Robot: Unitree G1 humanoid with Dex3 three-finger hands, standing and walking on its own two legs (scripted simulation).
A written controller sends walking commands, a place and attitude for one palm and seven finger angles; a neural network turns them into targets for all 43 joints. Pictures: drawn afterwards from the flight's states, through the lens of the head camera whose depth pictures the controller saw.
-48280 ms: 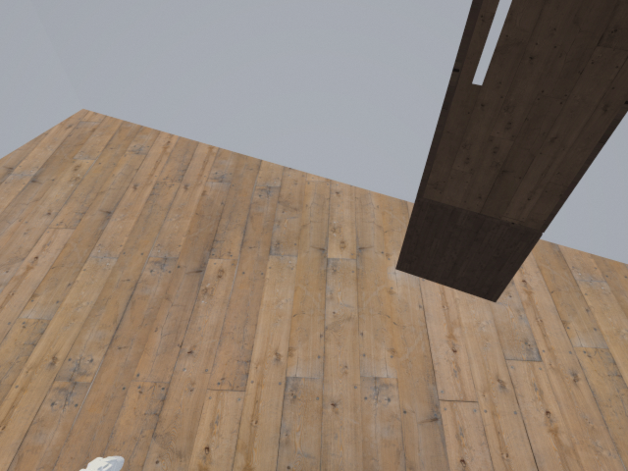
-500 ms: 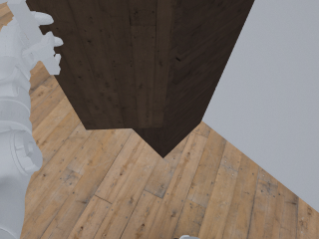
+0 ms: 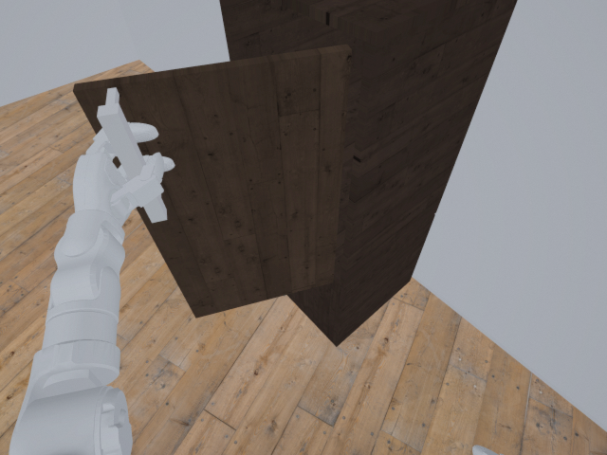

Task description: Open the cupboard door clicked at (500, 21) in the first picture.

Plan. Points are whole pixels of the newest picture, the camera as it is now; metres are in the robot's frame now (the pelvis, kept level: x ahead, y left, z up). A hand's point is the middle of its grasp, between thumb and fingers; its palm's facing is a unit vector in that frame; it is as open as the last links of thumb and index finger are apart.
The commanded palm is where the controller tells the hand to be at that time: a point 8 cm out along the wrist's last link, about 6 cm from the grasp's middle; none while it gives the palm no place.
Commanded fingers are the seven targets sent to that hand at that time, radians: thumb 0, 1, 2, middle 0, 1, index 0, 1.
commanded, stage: pull the door open along its arc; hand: left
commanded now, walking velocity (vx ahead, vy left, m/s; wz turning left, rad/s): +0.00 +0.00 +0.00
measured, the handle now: (137, 160) +0.46 +0.22 +0.16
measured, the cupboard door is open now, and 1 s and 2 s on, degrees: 65 92 92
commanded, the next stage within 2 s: open thumb and fingers to let go in 0.66 s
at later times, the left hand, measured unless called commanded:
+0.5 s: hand (228, 260) +0.29 +0.08 +0.17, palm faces +0.38 -0.92 +0.03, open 6.0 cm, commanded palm +0.25 +0.12 +0.16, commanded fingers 0.00 0.90 0.90 -0.40 -1.35 -0.40 -1.35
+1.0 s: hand (219, 252) +0.30 +0.09 +0.17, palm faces +0.41 -0.91 +0.02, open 7.0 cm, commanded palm +0.26 +0.13 +0.16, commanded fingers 0.00 -0.01 0.51 -0.34 -1.25 -0.34 -1.25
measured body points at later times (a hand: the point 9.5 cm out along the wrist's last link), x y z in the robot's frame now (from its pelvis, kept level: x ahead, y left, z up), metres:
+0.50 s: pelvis +0.00 -0.04 +0.01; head -0.04 -0.07 +0.45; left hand +0.26 +0.13 +0.17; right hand +0.22 -0.22 -0.07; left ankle -0.03 +0.10 -0.73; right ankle -0.02 -0.12 -0.73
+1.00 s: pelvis -0.04 -0.03 +0.01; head -0.07 -0.06 +0.46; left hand +0.27 +0.14 +0.17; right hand +0.15 -0.23 -0.10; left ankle -0.03 +0.10 -0.73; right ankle -0.02 -0.12 -0.73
